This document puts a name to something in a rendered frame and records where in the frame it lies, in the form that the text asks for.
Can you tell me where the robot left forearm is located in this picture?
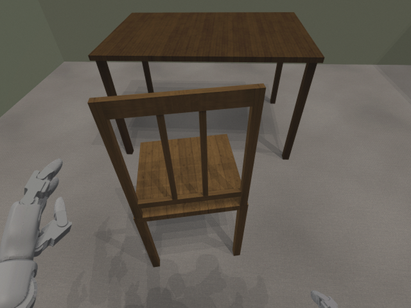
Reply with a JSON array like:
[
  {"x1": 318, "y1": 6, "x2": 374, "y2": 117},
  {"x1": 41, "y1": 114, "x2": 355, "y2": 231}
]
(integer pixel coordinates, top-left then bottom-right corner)
[{"x1": 0, "y1": 259, "x2": 38, "y2": 308}]

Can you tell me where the chair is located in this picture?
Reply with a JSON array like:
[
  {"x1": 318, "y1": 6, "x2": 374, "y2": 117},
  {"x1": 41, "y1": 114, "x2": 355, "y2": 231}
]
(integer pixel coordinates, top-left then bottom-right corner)
[{"x1": 88, "y1": 83, "x2": 266, "y2": 267}]

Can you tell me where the left robot hand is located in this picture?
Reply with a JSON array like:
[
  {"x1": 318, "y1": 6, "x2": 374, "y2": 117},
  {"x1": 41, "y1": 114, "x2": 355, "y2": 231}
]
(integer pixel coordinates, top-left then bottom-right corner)
[{"x1": 0, "y1": 158, "x2": 72, "y2": 262}]

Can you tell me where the right robot hand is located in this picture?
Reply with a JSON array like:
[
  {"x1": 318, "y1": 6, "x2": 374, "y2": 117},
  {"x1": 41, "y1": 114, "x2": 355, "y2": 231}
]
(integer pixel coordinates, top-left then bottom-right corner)
[{"x1": 311, "y1": 290, "x2": 338, "y2": 308}]

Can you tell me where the table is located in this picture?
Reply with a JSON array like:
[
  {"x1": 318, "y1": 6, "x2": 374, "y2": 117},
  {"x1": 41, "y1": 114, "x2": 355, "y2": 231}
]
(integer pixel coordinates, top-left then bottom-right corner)
[{"x1": 88, "y1": 12, "x2": 325, "y2": 160}]

